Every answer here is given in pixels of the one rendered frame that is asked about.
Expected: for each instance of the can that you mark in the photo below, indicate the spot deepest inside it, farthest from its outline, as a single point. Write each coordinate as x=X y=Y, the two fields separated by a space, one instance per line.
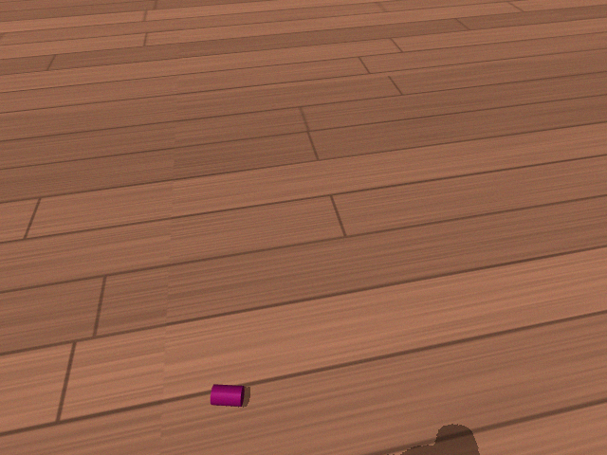
x=227 y=395

